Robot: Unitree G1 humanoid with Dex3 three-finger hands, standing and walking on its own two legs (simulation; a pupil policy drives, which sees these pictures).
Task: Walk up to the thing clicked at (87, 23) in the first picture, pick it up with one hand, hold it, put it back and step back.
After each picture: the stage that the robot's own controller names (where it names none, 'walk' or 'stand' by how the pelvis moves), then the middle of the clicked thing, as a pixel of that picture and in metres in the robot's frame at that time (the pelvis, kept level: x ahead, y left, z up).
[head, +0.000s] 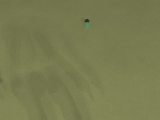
stand; (86, 24) +1.89 -0.06 -0.72
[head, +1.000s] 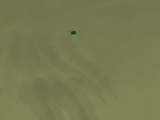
walk; (73, 35) +1.74 +0.23 -0.70
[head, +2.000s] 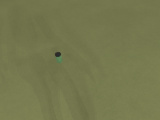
walk; (58, 57) +1.20 +0.35 -0.72
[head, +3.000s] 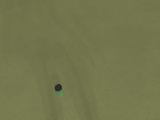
walk; (59, 90) +0.76 +0.27 -0.71
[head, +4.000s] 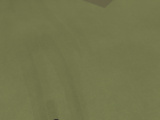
walk; out of the picture +0.46 +0.16 -0.71
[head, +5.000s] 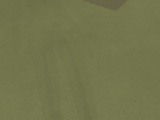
stand; out of the picture +0.37 +0.18 -0.72
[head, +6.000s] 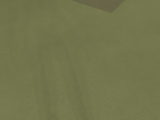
stand; out of the picture +0.36 +0.20 -0.72
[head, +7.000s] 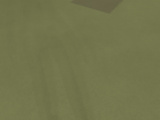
stand; out of the picture +0.37 +0.20 -0.73
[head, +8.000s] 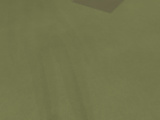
stand; out of the picture +0.37 +0.20 -0.73
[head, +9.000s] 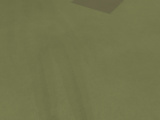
stand; out of the picture +0.36 +0.20 -0.73
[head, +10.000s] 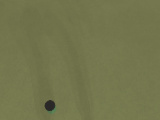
go down; (50, 107) +0.40 +0.18 -0.60
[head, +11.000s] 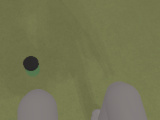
go down; (32, 66) +0.47 +0.19 -0.32
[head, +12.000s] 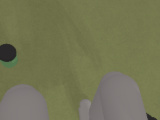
close in; (8, 56) +0.46 +0.21 -0.27
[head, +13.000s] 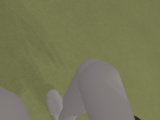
close; out of the picture +0.46 +0.24 -0.23
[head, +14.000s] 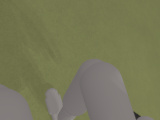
lift; out of the picture +0.45 +0.25 -0.24
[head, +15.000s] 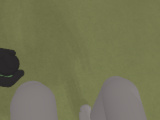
lift; (7, 68) +0.37 +0.24 -0.14
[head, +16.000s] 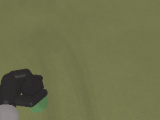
hold; (35, 95) +0.32 +0.17 +0.01
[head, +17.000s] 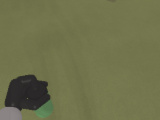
hold; (40, 100) +0.32 +0.16 -0.01
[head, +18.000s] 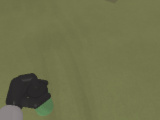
crouch; (41, 99) +0.32 +0.16 -0.01
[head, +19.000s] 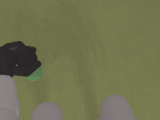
crouch; (30, 65) +0.43 +0.17 -0.09
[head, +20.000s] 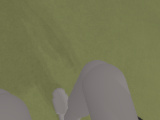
lower; out of the picture +0.45 +0.24 -0.24
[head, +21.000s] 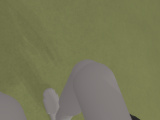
lower; out of the picture +0.45 +0.25 -0.25
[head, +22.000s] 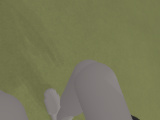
lower; out of the picture +0.45 +0.25 -0.24
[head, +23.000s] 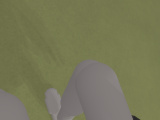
lower; out of the picture +0.45 +0.25 -0.24
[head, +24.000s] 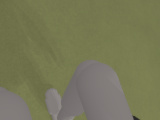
loosen; out of the picture +0.45 +0.24 -0.24
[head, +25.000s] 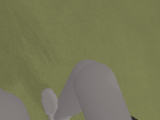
withdraw; out of the picture +0.44 +0.23 -0.25
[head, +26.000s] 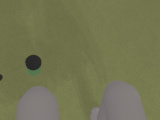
walk; (33, 65) +0.46 +0.18 -0.30
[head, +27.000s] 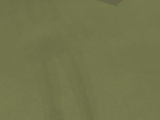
stand; out of the picture +0.37 +0.14 -0.65
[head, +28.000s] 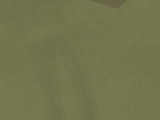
stand; out of the picture +0.39 +0.15 -0.67
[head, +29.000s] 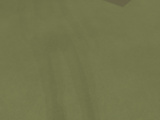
stand; out of the picture +0.39 +0.15 -0.68
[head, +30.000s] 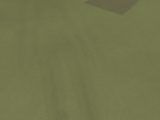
walk; out of the picture +0.41 +0.15 -0.72
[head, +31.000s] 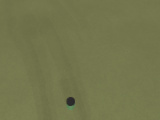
walk; (70, 103) +0.51 +0.07 -0.70
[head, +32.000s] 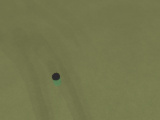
walk; (56, 79) +0.73 +0.23 -0.68
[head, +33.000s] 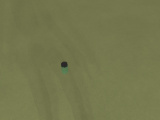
stand; (64, 67) +1.01 +0.19 -0.70
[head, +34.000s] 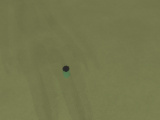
stand; (66, 71) +1.00 +0.18 -0.72
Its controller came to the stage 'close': yes
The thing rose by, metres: 0.71
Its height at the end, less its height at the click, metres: +0.00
